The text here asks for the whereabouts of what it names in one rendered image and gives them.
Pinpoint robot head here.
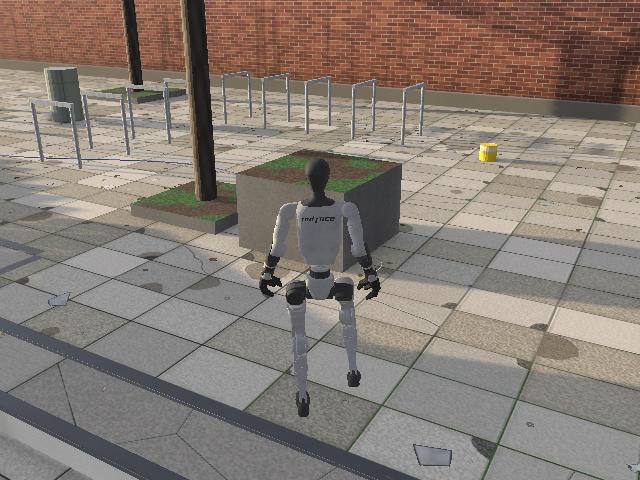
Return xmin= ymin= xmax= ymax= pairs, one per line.
xmin=301 ymin=158 xmax=335 ymax=207

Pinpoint left robot forearm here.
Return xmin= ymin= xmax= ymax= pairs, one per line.
xmin=261 ymin=241 xmax=280 ymax=280

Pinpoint left robot hand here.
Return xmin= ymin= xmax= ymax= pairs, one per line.
xmin=259 ymin=276 xmax=282 ymax=297

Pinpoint robot torso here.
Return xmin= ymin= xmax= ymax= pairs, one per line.
xmin=295 ymin=196 xmax=342 ymax=300

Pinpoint robot left upper arm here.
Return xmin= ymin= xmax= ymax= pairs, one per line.
xmin=270 ymin=202 xmax=298 ymax=257

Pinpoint right robot forearm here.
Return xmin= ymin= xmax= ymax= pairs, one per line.
xmin=357 ymin=241 xmax=378 ymax=282

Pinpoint right robot hand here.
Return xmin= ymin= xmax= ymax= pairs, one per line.
xmin=357 ymin=278 xmax=381 ymax=300

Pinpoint robot right upper arm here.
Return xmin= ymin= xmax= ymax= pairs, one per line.
xmin=339 ymin=201 xmax=367 ymax=257

